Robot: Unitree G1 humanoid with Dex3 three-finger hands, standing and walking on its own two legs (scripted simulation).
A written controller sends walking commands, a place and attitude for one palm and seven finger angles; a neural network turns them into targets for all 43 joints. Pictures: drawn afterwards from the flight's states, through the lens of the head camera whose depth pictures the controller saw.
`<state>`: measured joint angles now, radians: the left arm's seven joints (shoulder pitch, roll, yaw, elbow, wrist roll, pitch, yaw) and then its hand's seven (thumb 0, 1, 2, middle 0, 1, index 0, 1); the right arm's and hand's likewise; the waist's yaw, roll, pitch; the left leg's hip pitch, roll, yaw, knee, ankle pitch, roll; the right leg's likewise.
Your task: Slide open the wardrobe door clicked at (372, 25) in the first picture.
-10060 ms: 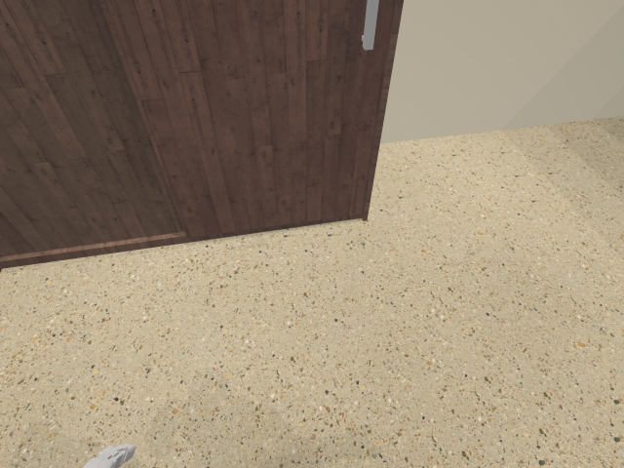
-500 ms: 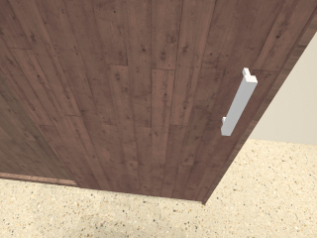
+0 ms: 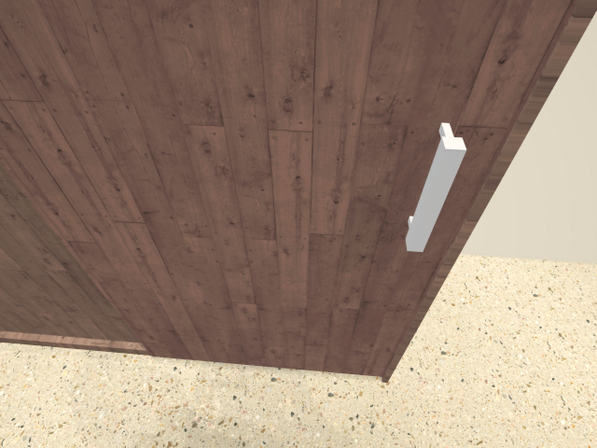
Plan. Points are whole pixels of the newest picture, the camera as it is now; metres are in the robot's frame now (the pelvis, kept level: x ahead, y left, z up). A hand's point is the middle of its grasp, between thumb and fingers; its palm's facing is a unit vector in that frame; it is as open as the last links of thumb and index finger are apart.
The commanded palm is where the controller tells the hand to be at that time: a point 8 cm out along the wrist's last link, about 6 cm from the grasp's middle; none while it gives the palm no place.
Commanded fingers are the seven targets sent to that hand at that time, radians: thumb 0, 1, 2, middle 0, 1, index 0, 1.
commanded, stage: look again from close up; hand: right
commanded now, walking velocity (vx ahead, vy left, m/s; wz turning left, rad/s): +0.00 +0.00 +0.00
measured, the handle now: (428, 191) +0.44 -0.16 +0.12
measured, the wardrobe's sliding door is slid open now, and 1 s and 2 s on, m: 0.00 0.00 0.00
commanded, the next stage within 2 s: raise the hand with hooked fingers in 0.80 s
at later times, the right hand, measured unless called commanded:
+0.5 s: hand out of the picture +0.01 -0.20 -0.18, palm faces +0.01 +0.98 -0.20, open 7.4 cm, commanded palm none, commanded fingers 0.00 -0.90 -0.90 0.20 0.30 0.20 0.30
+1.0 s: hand out of the picture +0.09 -0.22 -0.11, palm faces +0.23 +0.95 -0.19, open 7.4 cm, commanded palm +0.09 -0.26 -0.06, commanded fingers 0.00 -0.76 -0.84 0.21 0.39 0.21 0.39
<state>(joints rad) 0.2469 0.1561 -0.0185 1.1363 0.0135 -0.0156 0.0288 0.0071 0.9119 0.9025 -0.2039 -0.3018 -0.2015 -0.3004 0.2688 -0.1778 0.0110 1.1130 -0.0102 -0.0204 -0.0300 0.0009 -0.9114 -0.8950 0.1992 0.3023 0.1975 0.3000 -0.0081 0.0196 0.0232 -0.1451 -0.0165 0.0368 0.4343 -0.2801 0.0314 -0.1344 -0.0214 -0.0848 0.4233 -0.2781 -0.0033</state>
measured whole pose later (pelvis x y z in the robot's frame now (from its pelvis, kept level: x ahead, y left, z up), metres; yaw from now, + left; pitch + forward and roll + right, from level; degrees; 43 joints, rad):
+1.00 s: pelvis -0.02 -0.02 +0.00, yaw -1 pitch -1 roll -1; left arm 0.32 0.18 -0.02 0.94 -0.03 -0.16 0.05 0.01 0.90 0.90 -0.21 -0.30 -0.20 -0.30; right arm 0.42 -0.19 -0.05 0.41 0.11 0.03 -0.07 0.01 -0.90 -0.89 0.20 0.31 0.20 0.31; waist -0.02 0.03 0.03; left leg -0.20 0.03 0.04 0.51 -0.29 0.01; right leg -0.18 0.02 -0.08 0.45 -0.26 -0.03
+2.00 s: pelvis -0.03 -0.02 -0.03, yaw -3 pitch +4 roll +2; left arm 0.26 0.27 -0.03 0.61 -0.05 -0.30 0.09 0.02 0.90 0.90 -0.21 -0.30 -0.20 -0.30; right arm 0.22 -0.35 -0.34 0.05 0.35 -0.19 0.38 0.00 0.18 -0.43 0.28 1.00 0.28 1.00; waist -0.03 -0.02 -0.06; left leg -0.42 0.01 0.10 0.71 -0.37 0.01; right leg -0.46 -0.01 -0.02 0.77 -0.38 -0.04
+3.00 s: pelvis -0.03 -0.01 -0.01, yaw -3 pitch +0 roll +1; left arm 0.23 0.26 -0.07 0.62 -0.08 -0.24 0.11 0.02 0.90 0.90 -0.21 -0.30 -0.20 -0.30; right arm -0.06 -0.45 -0.45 0.19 0.34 0.06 0.45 -0.02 0.50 -0.30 0.30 1.20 0.30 1.20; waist -0.04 -0.04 -0.03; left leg -0.22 0.00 0.09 0.51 -0.28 0.02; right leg -0.26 -0.01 -0.03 0.56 -0.29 -0.02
